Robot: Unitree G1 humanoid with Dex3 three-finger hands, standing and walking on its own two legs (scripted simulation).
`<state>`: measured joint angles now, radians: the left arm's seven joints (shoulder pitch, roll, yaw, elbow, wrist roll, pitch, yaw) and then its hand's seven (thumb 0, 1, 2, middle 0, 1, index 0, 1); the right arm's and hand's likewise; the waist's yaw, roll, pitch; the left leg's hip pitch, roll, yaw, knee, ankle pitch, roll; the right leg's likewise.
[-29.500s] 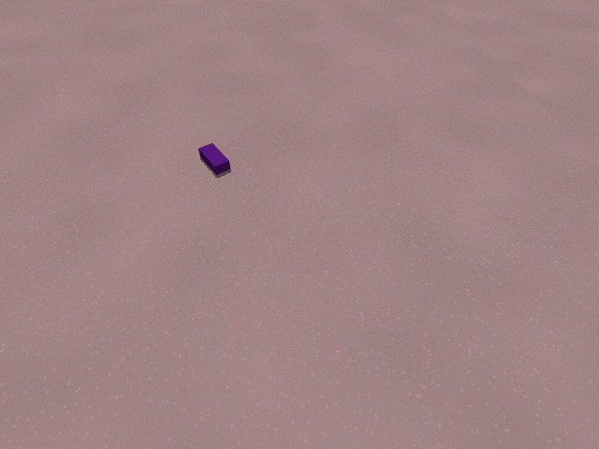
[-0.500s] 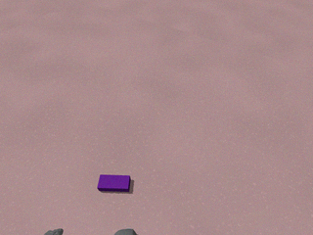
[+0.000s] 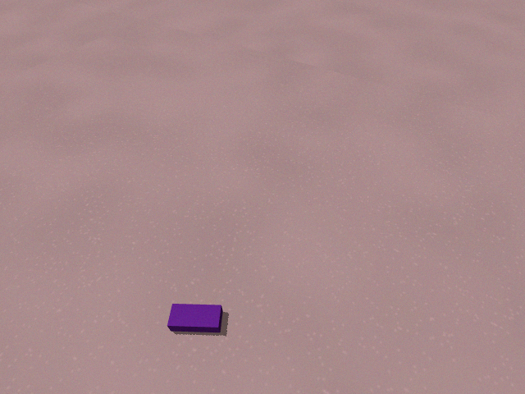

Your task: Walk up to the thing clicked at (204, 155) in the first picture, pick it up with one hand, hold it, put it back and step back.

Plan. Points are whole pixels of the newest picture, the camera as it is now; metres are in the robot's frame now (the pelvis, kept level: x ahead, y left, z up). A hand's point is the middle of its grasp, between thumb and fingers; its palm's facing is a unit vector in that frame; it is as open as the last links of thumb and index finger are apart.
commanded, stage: walk up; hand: left
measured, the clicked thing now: (196, 318) +0.50 +0.30 -0.74
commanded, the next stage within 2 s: none
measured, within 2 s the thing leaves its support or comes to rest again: neither
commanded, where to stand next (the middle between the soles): +0.13 -0.01 m, yaw +0 degrees
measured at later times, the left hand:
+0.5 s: hand out of the picture +0.08 +0.27 -0.15, palm faces +0.01 -0.95 -0.32, open 7.4 cm
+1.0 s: hand out of the picture +0.07 +0.28 -0.15, palm faces +0.07 -0.94 -0.34, open 7.4 cm
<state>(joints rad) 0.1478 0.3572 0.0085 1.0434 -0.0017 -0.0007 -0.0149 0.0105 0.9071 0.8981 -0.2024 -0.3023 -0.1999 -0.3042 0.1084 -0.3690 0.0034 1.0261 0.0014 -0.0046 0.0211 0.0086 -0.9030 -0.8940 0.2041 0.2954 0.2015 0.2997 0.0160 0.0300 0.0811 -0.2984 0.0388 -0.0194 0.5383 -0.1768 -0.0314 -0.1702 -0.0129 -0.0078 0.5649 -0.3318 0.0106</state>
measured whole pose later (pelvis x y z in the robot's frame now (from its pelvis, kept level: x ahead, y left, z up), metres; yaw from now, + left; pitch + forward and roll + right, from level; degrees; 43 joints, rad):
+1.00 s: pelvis +0.04 +0.02 +0.01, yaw +3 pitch -2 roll -1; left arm 0.21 0.36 0.05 1.05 0.04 -0.03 -0.03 0.01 0.91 0.90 -0.20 -0.30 -0.20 -0.30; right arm 0.17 -0.38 -0.05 1.06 -0.04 0.00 0.05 0.01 -0.90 -0.89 0.21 0.30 0.20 0.30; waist 0.03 0.01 0.03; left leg -0.31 0.03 -0.01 0.61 -0.35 0.01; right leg -0.03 -0.03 -0.06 0.36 -0.29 0.00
